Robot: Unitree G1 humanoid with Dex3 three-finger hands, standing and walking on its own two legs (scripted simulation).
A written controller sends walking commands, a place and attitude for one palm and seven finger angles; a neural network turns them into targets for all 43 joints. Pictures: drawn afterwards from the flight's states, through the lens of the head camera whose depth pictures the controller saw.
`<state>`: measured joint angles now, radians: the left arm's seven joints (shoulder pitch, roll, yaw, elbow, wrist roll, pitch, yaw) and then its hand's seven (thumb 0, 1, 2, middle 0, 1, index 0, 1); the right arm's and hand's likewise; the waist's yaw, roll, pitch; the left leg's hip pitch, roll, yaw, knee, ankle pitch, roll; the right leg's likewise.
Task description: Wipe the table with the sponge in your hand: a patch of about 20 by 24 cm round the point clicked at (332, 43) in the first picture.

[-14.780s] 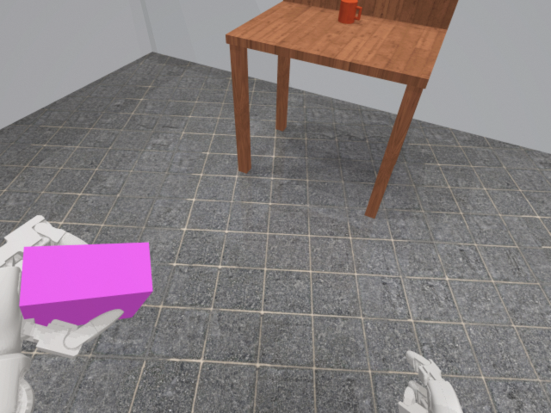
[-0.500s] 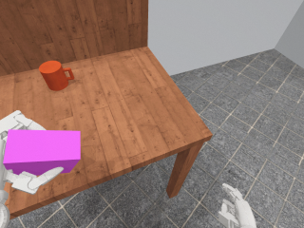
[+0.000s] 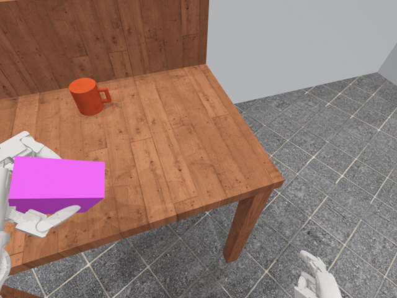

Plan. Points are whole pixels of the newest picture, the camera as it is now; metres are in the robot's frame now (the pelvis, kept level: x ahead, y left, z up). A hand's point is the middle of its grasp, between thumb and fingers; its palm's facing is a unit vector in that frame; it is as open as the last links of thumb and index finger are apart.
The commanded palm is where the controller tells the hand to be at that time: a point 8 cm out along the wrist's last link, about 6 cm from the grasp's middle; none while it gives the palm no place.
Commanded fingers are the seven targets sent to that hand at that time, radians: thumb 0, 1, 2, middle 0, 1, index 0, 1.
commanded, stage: come to a stop and stand still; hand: left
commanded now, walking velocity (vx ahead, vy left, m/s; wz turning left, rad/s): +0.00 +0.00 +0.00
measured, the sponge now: (68, 189) +0.23 +0.23 +0.14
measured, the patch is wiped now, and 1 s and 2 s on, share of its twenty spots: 0.00 0.00 0.00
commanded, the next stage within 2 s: look again from close up in 1.90 s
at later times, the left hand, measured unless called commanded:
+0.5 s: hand out of the picture +0.18 +0.37 +0.17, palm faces +0.47 -0.81 -0.33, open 9.7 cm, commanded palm +0.11 +0.38 +0.18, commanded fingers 0.00 0.10 1.30 -1.20 -1.60 -1.20 -1.60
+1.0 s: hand out of the picture +0.18 +0.37 +0.16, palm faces +0.38 -0.84 -0.38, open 9.7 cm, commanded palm +0.12 +0.40 +0.18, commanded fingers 0.00 0.10 1.30 -1.20 -1.60 -1.20 -1.60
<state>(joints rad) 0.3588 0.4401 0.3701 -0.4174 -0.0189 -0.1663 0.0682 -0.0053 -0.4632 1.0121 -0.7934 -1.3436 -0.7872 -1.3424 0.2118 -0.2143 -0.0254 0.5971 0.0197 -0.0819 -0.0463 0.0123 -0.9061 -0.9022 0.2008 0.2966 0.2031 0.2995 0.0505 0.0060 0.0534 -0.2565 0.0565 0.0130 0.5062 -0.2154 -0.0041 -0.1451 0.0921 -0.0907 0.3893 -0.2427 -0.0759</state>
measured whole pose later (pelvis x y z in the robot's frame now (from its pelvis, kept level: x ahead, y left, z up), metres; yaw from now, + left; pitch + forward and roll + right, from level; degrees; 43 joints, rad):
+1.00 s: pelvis -0.03 +0.12 +0.00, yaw +1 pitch -2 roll -1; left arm 0.40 0.36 0.34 -0.46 0.00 -0.21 0.10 -0.01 -0.46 1.01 -0.79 -1.34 -0.79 -1.34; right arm 0.19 -0.19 0.02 0.59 0.00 -0.13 -0.01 0.01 -0.90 -0.90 0.20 0.30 0.21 0.30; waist 0.04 -0.04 0.07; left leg -0.21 -0.11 0.09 0.34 -0.12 0.09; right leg -0.17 -0.02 0.04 0.42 -0.23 -0.02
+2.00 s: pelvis -0.01 +0.05 +0.00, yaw +1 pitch +0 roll -1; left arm 0.46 0.36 0.32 -0.43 -0.05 -0.15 0.09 -0.01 -0.46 1.02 -0.79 -1.34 -0.79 -1.34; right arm 0.20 -0.22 0.01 0.58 0.03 -0.09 -0.05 0.01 -0.90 -0.90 0.20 0.30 0.21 0.30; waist 0.01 0.01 0.00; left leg -0.23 -0.01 0.04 0.41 -0.18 0.04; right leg -0.13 0.08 0.00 0.33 -0.21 -0.05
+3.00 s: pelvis -0.01 +0.02 +0.00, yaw +1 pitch +1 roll -1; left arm 0.48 0.40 0.36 -0.48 -0.08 -0.15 0.07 -0.01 -0.46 1.02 -0.79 -1.35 -0.78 -1.34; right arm 0.20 -0.20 0.00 0.55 0.02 -0.08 -0.04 0.01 -0.90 -0.90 0.21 0.30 0.21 0.30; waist 0.01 0.00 0.02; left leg -0.27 0.02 0.02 0.44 -0.18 0.00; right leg -0.16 0.11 -0.02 0.37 -0.21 -0.09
